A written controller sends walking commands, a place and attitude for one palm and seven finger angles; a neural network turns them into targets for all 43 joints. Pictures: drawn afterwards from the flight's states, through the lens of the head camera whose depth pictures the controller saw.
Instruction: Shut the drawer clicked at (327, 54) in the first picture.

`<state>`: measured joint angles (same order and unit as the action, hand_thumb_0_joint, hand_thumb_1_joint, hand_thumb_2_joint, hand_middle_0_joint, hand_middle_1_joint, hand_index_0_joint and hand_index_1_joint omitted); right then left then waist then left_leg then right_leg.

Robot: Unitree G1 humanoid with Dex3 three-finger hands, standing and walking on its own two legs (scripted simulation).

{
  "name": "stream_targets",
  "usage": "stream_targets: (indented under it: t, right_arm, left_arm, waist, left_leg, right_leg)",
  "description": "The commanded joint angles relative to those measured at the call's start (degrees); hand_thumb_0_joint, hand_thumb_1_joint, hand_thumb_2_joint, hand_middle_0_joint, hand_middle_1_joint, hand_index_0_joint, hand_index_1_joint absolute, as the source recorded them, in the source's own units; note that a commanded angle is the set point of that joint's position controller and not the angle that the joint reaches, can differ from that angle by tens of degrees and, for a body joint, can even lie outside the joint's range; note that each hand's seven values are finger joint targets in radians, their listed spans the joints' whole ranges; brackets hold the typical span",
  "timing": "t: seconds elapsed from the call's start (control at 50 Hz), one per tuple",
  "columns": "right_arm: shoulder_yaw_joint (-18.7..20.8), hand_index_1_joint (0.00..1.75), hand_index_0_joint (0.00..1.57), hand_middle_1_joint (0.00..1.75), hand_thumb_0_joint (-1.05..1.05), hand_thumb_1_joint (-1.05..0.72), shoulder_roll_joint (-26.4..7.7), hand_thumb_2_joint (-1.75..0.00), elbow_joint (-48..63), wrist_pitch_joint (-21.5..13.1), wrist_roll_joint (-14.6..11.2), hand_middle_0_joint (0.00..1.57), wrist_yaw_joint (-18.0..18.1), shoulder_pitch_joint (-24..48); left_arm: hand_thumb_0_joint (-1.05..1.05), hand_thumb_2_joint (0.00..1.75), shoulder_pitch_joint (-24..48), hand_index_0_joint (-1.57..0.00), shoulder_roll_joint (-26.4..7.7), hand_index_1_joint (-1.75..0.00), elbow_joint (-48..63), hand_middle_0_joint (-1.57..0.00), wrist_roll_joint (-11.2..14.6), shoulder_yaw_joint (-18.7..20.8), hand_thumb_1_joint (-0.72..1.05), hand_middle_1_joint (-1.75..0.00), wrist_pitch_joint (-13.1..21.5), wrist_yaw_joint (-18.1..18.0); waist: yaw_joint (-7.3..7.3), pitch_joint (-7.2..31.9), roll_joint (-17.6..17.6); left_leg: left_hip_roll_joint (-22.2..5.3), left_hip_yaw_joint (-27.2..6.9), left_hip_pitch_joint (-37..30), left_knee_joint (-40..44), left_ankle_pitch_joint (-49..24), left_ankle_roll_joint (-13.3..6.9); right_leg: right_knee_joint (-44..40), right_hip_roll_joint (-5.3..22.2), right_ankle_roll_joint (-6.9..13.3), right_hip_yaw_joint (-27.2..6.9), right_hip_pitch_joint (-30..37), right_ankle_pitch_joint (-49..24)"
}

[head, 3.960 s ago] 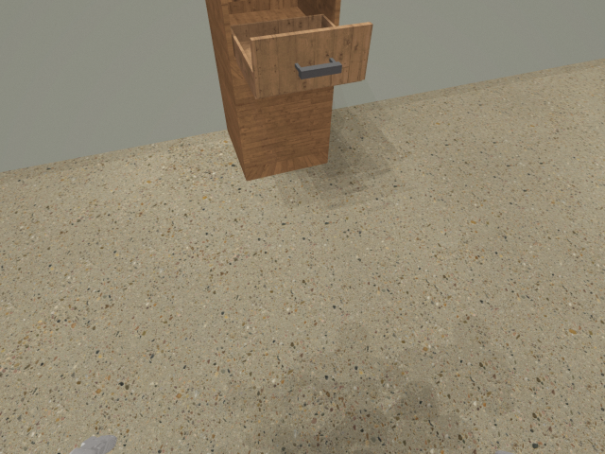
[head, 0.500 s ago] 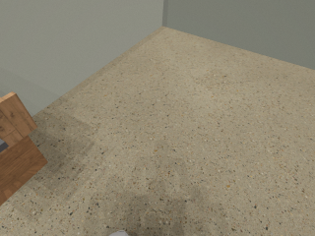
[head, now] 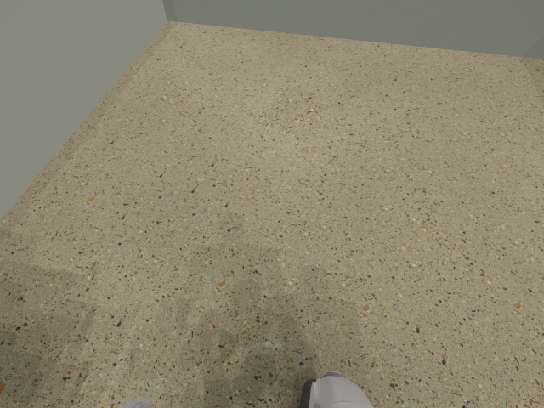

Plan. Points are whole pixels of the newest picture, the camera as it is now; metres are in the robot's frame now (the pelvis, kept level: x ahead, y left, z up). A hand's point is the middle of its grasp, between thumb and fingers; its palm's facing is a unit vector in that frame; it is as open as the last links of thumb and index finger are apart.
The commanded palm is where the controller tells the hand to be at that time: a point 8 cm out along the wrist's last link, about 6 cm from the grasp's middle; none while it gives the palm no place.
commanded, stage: turn to face it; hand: left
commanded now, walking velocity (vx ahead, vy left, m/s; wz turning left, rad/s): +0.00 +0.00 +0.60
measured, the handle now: out of the picture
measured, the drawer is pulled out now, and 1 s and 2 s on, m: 0.30 0.30 0.30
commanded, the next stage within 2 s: none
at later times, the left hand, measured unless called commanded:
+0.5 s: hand (155, 403) +0.15 +0.21 -0.18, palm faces +0.25 -0.96 -0.14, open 7.3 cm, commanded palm none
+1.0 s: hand out of the picture +0.09 +0.20 -0.14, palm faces +0.49 -0.82 -0.30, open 7.4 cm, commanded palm none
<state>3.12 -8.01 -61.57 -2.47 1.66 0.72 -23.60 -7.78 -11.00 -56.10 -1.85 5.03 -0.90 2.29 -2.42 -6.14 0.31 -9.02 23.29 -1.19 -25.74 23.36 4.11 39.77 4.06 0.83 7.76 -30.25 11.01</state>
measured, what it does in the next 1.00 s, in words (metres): steps on the spot, turning left: right foot, then left foot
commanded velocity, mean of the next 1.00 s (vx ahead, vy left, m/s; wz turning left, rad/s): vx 0.00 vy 0.00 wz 0.60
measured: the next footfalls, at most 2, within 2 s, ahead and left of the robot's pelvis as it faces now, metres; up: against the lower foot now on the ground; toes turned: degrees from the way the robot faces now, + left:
right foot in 0.04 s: +0.17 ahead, -0.11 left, +0.00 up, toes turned -9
left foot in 0.46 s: +0.15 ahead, +0.12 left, +0.00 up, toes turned +21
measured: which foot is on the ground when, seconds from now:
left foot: down 0.00-0.04, up 0.06-0.44, down 0.46-0.98, up 1.00-1.00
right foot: up 0.00-0.02, down 0.04-0.46, up 0.48-0.96, down 0.98-1.00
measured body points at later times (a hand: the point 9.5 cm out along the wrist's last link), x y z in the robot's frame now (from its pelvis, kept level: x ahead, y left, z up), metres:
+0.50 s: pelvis +0.09 +0.02 -0.01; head +0.10 +0.05 +0.44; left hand +0.14 +0.26 -0.17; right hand +0.19 -0.22 -0.14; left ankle +0.12 +0.11 -0.73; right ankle +0.13 -0.10 -0.72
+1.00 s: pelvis +0.09 -0.04 +0.00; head +0.13 -0.04 +0.45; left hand +0.06 +0.24 -0.12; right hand +0.28 -0.23 -0.16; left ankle +0.11 +0.11 -0.72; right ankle +0.14 -0.14 -0.73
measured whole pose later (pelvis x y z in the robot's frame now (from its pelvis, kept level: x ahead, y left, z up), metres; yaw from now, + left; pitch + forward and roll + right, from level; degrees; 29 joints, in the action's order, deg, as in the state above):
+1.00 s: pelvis +0.09 -0.04 +0.00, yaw +29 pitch +1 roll +0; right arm 5.5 -14.2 -52.8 4.0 0.9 -0.7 -11.4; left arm -10.2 -11.6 -50.9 -0.8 3.6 -1.4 -1.4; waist -1.4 -2.7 3.4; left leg 3.6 -5.9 24.9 -35.1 14.8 0.5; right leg 31.8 1.1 -1.0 2.0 -15.1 17.6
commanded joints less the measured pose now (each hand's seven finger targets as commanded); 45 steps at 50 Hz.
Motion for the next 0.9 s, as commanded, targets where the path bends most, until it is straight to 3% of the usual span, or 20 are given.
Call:
stream_targets:
  t: [0.0, 0.02, 0.04, 0.06, 0.08, 0.1, 0.14, 0.28, 0.34, 0.38, 0.4, 0.42, 0.44, 0.46, 0.48, 0.52, 0.58, 0.76, 0.84, 0.88]
  right_arm:
    - [1.38, 0.3, 0.2, 0.3, 0.0, -0.9, -7.8, -0.9, 3.47, -1.08, -1.28, 0.2, -0.42, -1.01]
    - [0.46, 0.3, 0.2, 0.3, 0.0, -0.9, -3.87, -0.9, 4.68, -0.8, -1.84, 0.2, -0.13, -2.83]
    - [0.48, 0.3, 0.2, 0.3, 0.0, -0.9, -4.43, -0.9, 4.91, -0.1, -1.77, 0.2, 0.65, 0.25]
    - [0.15, 0.3, 0.2, 0.3, 0.0, -0.9, -3.43, -0.9, 4.0, 0.19, -1.64, 0.2, 0.63, -1.52]
    - [0.42, 0.3, 0.2, 0.3, 0.0, -0.9, -4.9, -0.9, 3.02, 0.81, -1.16, 0.2, 0.67, -0.95]
    - [0.28, 0.3, 0.2, 0.3, 0.0, -0.9, -4.38, -0.9, 1.85, 1.47, -0.84, 0.2, 0.68, -0.13]
    - [-0.23, 0.3, 0.2, 0.3, 0.0, -0.9, -2.82, -0.9, 0.21, 2.73, -0.74, 0.2, 0.57, -3.18]
    - [0.3, 0.3, 0.2, 0.3, 0.0, -0.9, -3.11, -0.9, 4.19, 4.2, -0.55, 0.2, -0.76, 3.99]
    - [0.69, 0.3, 0.2, 0.3, 0.0, -0.9, -3.43, -0.9, 6.85, 3.87, -0.62, 0.2, -1.27, 7.6]
    - [1.0, 0.3, 0.2, 0.3, 0.0, -0.9, -4.5, -0.9, 7.52, 3.87, -0.42, 0.2, -1.36, 6.51]
    - [1.25, 0.3, 0.2, 0.3, 0.0, -0.9, -5.53, -0.9, 7.67, 3.8, -0.31, 0.2, -1.43, 5.29]
    - [1.96, 0.3, 0.2, 0.3, 0.0, -0.9, -8.63, -0.9, 7.9, 3.51, -0.17, 0.2, -1.48, 3.11]
    - [3.28, 0.3, 0.2, 0.3, 0.0, -0.9, -14.74, -0.9, 9.02, 3.1, 0.32, 0.2, -1.08, 0.75]
    - [3.74, 0.3, 0.2, 0.3, 0.0, -0.9, -16.71, -0.9, 8.73, 3.12, 0.58, 0.2, -0.51, -0.32]
    - [3.8, 0.3, 0.2, 0.3, 0.0, -0.9, -16.4, -0.9, 8.73, 2.77, 0.34, 0.2, -0.01, 1.13]
    - [2.64, 0.3, 0.2, 0.3, 0.0, -0.9, -13.22, -0.9, 10.85, 2.22, -0.17, 0.2, 0.36, 8.33]
    - [2.49, 0.3, 0.2, 0.3, 0.0, -0.9, -13.26, -0.9, 11.54, 1.81, -0.57, 0.2, 0.45, 9.53]
    - [3.74, 0.3, 0.2, 0.3, 0.0, -0.9, -15.76, -0.9, 11.04, 3.18, -0.44, 0.2, -0.16, 8.25]
    - [4.28, 0.3, 0.2, 0.3, 0.0, -0.9, -16.63, -0.9, 11.88, 3.93, -0.25, 0.2, -0.49, 10.69]
    - [4.58, 0.3, 0.2, 0.3, 0.0, -0.9, -16.76, -0.9, 12.81, 4.3, -0.28, 0.2, -0.74, 12.82]
  left_arm:
    - [0.0, 0.9, -18.47, -0.2, -9.88, -0.3, -1.63, -0.2, -0.52, 1.8, 0.9, -0.3, 4.09, -1.37]
    - [0.0, 0.9, -21.83, -0.2, -15.03, -0.3, -2.62, -0.2, 0.55, 2.31, 0.9, -0.3, 4.54, -2.16]
    - [0.0, 0.9, -19.92, -0.2, -14.38, -0.3, -2.15, -0.2, 1.64, 1.76, 0.9, -0.3, 4.03, -2.88]
    - [0.0, 0.9, -14.49, -0.2, -13.76, -0.3, -1.25, -0.2, 1.29, 1.32, 0.9, -0.3, 4.27, -3.06]
    - [0.0, 0.9, -10.08, -0.2, -10.24, -0.3, -0.15, -0.2, 1.23, 0.43, 0.9, -0.3, 4.19, -3.35]
    - [0.0, 0.9, -6.44, -0.2, -7.64, -0.3, 0.26, -0.2, 1.15, -0.58, 0.9, -0.3, 4.27, -3.64]
    - [0.0, 0.9, -1.23, -0.2, -5.87, -0.3, 1.01, -0.2, 0.63, -1.24, 0.9, -0.3, 4.23, -3.97]
    - [0.0, 0.9, -1.01, -0.2, -6.3, -0.3, 2.17, -0.2, 0.41, -0.17, 0.9, -0.3, 2.09, -4.32]
    - [0.0, 0.9, -1.95, -0.2, -7.63, -0.3, 2.94, -0.2, 0.1, 0.66, 0.9, -0.3, 1.47, -4.53]
    - [0.0, 0.9, -1.83, -0.2, -8.3, -0.3, 3.47, -0.2, 0.4, 1.02, 0.9, -0.3, 0.94, -4.4]
    - [0.0, 0.9, -2.02, -0.2, -8.02, -0.3, 3.92, -0.2, 0.72, 1.03, 0.9, -0.3, 0.51, -4.2]
    - [0.0, 0.9, -2.35, -0.2, -6.3, -0.3, 4.7, -0.2, 0.94, 0.86, 0.9, -0.3, -0.05, -3.98]
    - [0.0, 0.9, -2.39, -0.2, -3.03, -0.3, 7.25, -0.2, 1.39, 0.54, 0.9, -0.3, -0.41, -3.53]
    - [0.0, 0.9, 1.33, -0.2, -3.74, -0.3, 9.14, -0.2, 0.72, 0.09, 0.9, -0.3, -0.4, -3.48]
    - [0.0, 0.9, 2.53, -0.2, -3.33, -0.3, 8.94, -0.2, 0.42, 0.61, 0.9, -0.3, -0.38, -3.47]
    - [0.0, 0.9, 0.04, -0.2, -4.56, -0.3, 6.96, -0.2, 0.46, 1.06, 0.9, -0.3, -0.08, -2.83]
    - [0.0, 0.9, -3.69, -0.2, -5.44, -0.3, 5.05, -0.2, 0.69, 1.02, 0.9, -0.3, -0.57, -2.95]
    - [0.0, 0.9, -1.36, -0.2, -6.48, -0.3, 6.86, -0.2, 1.18, 0.72, 0.9, -0.3, -0.9, -3.57]
    - [0.0, 0.9, -2.93, -0.2, -6.35, -0.3, 7.51, -0.2, 1.48, 0.28, 0.9, -0.3, -0.66, -3.84]
    - [0.0, 0.9, -6.38, -0.2, -6.72, -0.3, 7.06, -0.2, 1.72, 0.39, 0.9, -0.3, -0.5, -3.99]
  waist:
    - [10.19, 17.81, -7.58]
    - [9.07, 24.02, -17.6]
    - [8.58, 21.13, -5.65]
    - [5.91, 20.84, -12.45]
    - [4.79, 16.0, -10.98]
    - [3.03, 11.39, -5.73]
    - [-0.34, 8.6, -4.76]
    - [1.52, 4.97, -7.81]
    - [2.68, 4.83, -7.05]
    - [1.75, 5.54, -6.74]
    - [1.03, 5.51, -3.91]
    - [0.03, 6.24, 5.98]
    - [-1.18, 5.4, 21.63]
    - [-2.94, 6.99, 17.8]
    - [-1.92, 8.95, 14.92]
    - [1.22, 9.02, 8.9]
    - [1.84, 11.47, 6.91]
    - [-0.17, 10.14, 7.0]
    - [0.55, 10.15, 8.76]
    - [1.97, 10.68, 9.18]
  left_leg:
    - [-5.54, -4.62, 19.03, -31.07, -25.14, -3.44]
    - [3.58, -10.61, 31.44, -48.99, 12.01, -1.13]
    - [2.39, -19.9, 30.87, -51.81, 11.47, -1.91]
    - [1.57, -22.1, 32.09, -53.59, 7.86, -1.56]
    - [0.47, -22.47, 31.18, -52.87, 4.47, -1.51]
    - [-0.33, -22.96, 29.09, -50.28, 1.0, -1.54]
    - [-0.39, -22.81, 24.72, -42.16, -1.0, -1.19]
    - [1.51, -17.8, 25.64, -29.05, -0.7, -0.43]
    - [1.9, -16.75, 24.29, -21.04, 0.3, -1.02]
    - [2.9, -15.25, 19.87, -14.28, -4.63, -1.31]
    - [3.5, -15.0, 16.34, -8.88, -8.01, -1.68]
    - [-0.47, -23.19, 13.58, -0.3, -12.3, -3.69]
    - [-13.73, -43.02, 11.53, 8.19, -23.95, -10.64]
    - [-17.54, -49.33, 12.16, 10.42, -23.96, -16.13]
    - [-14.79, -47.31, 11.24, 9.62, -21.61, -15.46]
    - [-9.34, -38.76, 12.21, 8.52, -20.34, -12.38]
    - [-5.83, -33.83, 9.18, 8.0, -26.08, -11.67]
    - [-5.26, -41.15, 7.6, 8.2, -21.05, -13.97]
    - [-3.6, -44.03, 12.37, 6.83, -20.68, -13.62]
    - [-1.89, -44.92, 16.11, 6.43, -17.89, -12.41]
  right_leg:
    - [-9.55, 6.39, 4.46, -8.27, 39.54, -16.89]
    - [-12.08, 21.68, 11.24, -29.27, 46.62, -39.51]
    - [-14.78, 22.51, 12.85, -24.69, 39.49, -46.72]
    - [-16.49, 21.89, 12.08, -25.11, 36.37, -38.02]
    - [-18.7, 20.18, 10.28, -20.55, 29.47, -32.17]
    - [-20.09, 18.07, 8.59, -14.64, 22.02, -29.74]
    - [-21.94, 16.01, 6.86, -6.35, 13.9, -24.37]
    - [-24.72, 16.8, 6.86, -1.34, 13.7, -6.2]
    - [-21.3, 18.55, 6.49, -0.93, 15.64, -5.08]
    - [-17.23, 17.7, 4.55, 1.22, 14.34, -1.47]
    - [-13.42, 16.08, 2.74, 2.89, 12.45, 1.81]
    - [-4.56, 12.03, -0.13, 4.63, 8.77, 8.0]
    - [8.72, 3.91, -4.95, 6.43, -1.75, 22.81]
    - [21.41, 1.63, -4.53, -0.51, -3.65, 26.85]
    - [27.67, 1.65, -4.23, -4.86, -6.25, 22.52]
    - [29.84, 2.5, -4.71, -6.93, -5.89, 12.54]
    - [26.57, 2.05, -5.84, -7.34, -3.1, 8.87]
    - [13.58, -0.04, -6.31, -7.71, 0.23, 13.72]
    - [4.47, -2.15, -5.19, -7.39, 7.6, 14.53]
    - [-2.34, -3.44, -4.38, -6.67, 13.65, 11.98]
